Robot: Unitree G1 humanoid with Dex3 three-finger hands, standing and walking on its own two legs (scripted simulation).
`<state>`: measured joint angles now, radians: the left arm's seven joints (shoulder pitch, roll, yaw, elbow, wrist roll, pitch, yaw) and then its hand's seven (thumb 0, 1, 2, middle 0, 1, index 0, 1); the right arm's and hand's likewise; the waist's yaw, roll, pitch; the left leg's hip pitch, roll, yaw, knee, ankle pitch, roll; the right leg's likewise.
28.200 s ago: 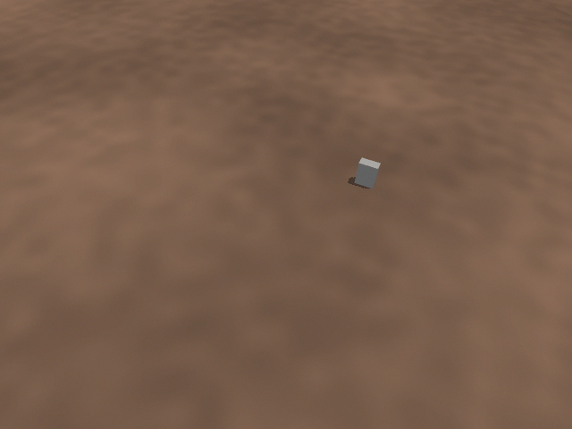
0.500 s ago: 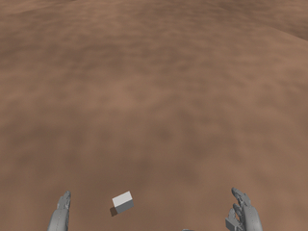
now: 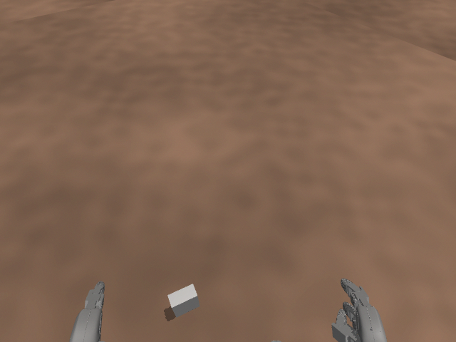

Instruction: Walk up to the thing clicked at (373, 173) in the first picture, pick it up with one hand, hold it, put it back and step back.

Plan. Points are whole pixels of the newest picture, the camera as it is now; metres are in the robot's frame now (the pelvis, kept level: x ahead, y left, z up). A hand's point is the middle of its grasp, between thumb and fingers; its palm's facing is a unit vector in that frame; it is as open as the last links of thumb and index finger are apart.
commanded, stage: home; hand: left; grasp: from the side
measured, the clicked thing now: (184, 301) +0.39 +0.16 -0.66
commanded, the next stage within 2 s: stand in 0.30 s
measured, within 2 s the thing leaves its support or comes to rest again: neither
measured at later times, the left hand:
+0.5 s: hand (126, 335) +0.17 +0.18 -0.06, palm faces +0.10 -0.95 -0.28, open 17.2 cm
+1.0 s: hand out of the picture +0.09 +0.25 -0.11, palm faces -0.01 -0.94 -0.35, open 7.8 cm
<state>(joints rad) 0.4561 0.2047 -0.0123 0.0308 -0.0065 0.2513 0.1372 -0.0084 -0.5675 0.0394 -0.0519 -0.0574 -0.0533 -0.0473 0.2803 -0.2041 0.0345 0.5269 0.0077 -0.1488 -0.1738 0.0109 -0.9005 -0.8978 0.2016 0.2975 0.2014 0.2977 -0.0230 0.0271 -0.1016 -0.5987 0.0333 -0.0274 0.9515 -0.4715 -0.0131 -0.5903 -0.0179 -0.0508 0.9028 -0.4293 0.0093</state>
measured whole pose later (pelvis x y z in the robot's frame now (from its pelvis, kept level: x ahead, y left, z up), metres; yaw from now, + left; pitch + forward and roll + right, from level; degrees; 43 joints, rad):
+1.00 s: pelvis +0.00 +0.01 +0.03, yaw +0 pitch -1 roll +0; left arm 0.23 0.33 0.02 0.81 0.04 0.01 0.02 0.01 0.81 0.88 -0.20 -0.30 -0.20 -0.29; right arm 0.21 -0.32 -0.03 0.89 -0.05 -0.01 -0.01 0.01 -0.90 -0.90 0.20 0.30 0.20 0.30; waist 0.00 -0.02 0.02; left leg -0.33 0.00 0.00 0.71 -0.36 0.01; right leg -0.34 -0.05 -0.03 0.71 -0.34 0.02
